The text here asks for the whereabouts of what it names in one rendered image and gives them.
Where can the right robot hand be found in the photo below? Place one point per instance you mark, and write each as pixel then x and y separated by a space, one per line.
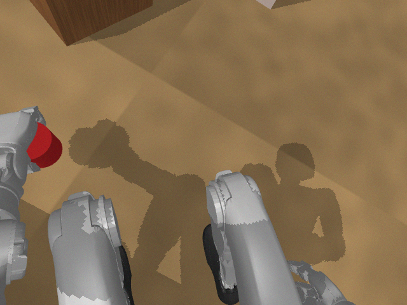
pixel 320 291

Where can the left robot foot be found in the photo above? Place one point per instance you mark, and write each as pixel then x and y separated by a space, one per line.
pixel 127 276

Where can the left robot arm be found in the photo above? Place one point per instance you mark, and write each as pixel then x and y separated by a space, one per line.
pixel 13 244

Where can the left robot hand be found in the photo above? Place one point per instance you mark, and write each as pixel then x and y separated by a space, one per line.
pixel 20 128

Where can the right robot foot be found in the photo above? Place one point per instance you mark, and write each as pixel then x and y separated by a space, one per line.
pixel 226 295

